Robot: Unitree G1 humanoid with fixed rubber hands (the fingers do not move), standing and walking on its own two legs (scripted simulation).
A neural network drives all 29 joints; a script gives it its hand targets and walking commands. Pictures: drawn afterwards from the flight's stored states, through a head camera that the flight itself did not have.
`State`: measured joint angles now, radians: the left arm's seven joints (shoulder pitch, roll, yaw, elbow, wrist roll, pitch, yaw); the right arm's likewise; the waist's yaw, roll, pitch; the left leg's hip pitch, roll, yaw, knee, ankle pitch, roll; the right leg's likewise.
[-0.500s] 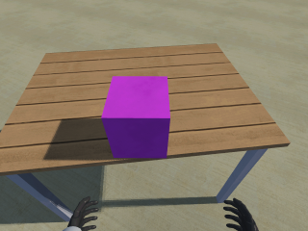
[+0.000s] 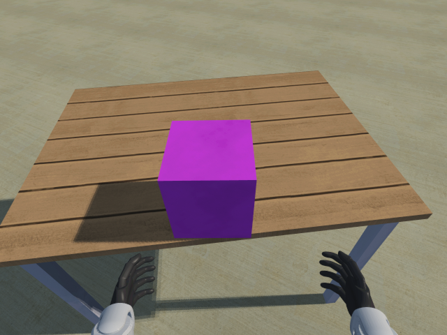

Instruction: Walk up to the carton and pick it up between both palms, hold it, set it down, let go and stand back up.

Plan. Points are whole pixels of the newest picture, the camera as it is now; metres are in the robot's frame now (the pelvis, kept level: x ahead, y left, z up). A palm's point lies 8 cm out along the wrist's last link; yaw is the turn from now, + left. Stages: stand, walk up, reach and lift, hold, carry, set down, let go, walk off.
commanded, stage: reach and lift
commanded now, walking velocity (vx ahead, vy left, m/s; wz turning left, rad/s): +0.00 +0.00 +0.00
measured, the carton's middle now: (211, 179) +0.43 +0.08 +0.03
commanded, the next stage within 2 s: none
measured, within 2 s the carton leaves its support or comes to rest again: neither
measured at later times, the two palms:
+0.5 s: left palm (123, 256) +0.24 +0.22 +0.03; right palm (342, 251) +0.26 -0.17 +0.03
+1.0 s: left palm (130, 203) +0.31 +0.21 +0.09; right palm (337, 201) +0.33 -0.16 +0.09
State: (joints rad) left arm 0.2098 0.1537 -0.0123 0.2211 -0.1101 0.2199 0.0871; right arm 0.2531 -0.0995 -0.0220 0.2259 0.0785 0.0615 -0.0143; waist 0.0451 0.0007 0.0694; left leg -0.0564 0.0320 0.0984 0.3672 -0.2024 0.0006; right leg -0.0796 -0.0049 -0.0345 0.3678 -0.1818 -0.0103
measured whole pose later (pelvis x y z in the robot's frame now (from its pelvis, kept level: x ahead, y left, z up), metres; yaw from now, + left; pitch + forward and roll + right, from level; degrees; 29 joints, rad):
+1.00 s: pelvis +0.01 +0.00 +0.00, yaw -1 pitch -4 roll +0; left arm -0.19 0.15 0.10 -0.05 -0.13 0.50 0.07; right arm -0.20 -0.17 0.02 0.14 0.23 0.19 -0.19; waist 0.07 -0.01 0.11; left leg -0.08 0.04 0.12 0.36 -0.21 0.00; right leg -0.10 0.01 -0.01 0.34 -0.17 -0.01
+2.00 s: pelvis +0.01 +0.00 +0.00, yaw +1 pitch +6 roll -2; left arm -0.91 0.25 0.16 0.77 -0.12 0.35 0.08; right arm -0.96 -0.21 0.01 0.93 0.33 0.20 -0.20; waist 0.05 0.00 -0.02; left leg -0.32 0.06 0.05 0.45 -0.23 -0.01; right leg -0.28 0.02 -0.07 0.34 -0.16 -0.01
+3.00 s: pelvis -0.01 +0.00 -0.01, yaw +2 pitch +16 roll -2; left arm -0.97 0.11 0.34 1.25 0.13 -0.23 0.09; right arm -0.95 0.06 -0.44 1.17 -0.24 -0.19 -0.16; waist 0.04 -0.01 -0.13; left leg -0.62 0.05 0.03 0.54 -0.20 0.00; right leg -0.57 0.00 -0.09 0.44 -0.15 -0.01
